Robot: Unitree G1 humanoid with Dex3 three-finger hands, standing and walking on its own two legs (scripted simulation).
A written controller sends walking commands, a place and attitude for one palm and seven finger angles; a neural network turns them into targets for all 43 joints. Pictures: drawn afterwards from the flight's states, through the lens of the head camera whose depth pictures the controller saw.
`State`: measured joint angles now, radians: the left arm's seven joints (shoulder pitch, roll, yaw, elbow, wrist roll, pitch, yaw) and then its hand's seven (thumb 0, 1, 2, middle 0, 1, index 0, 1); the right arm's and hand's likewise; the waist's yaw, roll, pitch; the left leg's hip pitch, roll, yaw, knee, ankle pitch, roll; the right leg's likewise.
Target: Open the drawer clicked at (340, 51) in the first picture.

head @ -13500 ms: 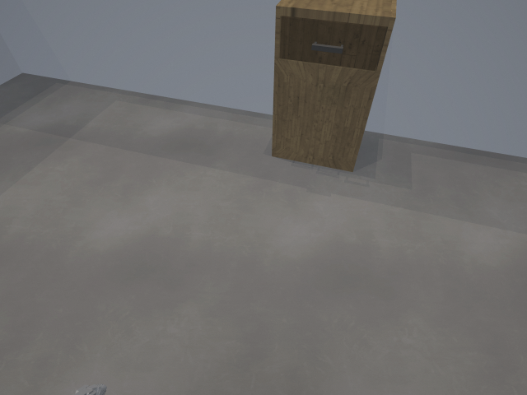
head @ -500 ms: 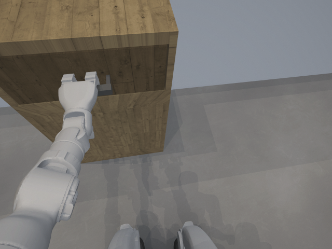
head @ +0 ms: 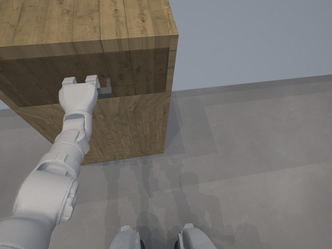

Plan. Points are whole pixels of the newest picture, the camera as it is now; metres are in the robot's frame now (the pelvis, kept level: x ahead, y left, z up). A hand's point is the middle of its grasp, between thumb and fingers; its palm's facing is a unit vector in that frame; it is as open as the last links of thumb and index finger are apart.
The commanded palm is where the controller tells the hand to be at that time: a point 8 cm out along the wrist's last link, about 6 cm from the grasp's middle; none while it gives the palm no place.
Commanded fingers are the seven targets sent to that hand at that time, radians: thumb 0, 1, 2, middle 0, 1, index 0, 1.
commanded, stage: close the thumb around the handle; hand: left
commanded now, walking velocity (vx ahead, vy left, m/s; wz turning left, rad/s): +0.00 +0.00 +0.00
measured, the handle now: (86, 89) +0.54 +0.17 +0.00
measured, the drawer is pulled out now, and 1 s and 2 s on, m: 0.00 0.06 0.18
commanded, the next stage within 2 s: pull the drawer open in 0.14 s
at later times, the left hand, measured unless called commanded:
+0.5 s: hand (86, 110) +0.48 +0.18 -0.02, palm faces -0.05 -0.04 -1.00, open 5.4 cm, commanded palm +0.44 +0.17 +0.03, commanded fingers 0.00 0.90 0.90 -0.40 -1.35 -0.40 -1.35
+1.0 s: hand (86, 128) +0.43 +0.17 -0.02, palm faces -0.03 -0.06 -1.00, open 5.4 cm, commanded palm +0.38 +0.17 +0.03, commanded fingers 0.00 0.90 0.90 -0.40 -1.35 -0.40 -1.35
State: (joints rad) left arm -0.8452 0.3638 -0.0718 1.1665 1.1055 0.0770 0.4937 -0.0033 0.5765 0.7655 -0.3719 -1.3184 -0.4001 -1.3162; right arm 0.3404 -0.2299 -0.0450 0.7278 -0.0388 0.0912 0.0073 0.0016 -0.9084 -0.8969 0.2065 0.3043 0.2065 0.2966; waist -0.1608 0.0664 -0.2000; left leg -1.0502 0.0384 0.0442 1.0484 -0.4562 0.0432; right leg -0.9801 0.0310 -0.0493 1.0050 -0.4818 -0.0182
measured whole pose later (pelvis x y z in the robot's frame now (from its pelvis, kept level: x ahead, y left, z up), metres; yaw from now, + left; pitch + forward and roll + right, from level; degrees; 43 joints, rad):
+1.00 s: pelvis +0.03 +0.00 +0.02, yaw +0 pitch +22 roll -2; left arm -0.48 0.24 -0.14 0.86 1.12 0.11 0.54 0.01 0.76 0.81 -0.31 -1.35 -0.40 -1.35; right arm 0.26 -0.21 -0.06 0.67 -0.02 0.14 0.02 0.00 -0.91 -0.90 0.21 0.30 0.21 0.30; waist -0.07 0.04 -0.21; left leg -0.85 0.03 0.07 0.93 -0.46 0.04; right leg -0.79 0.03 -0.02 0.90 -0.48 -0.01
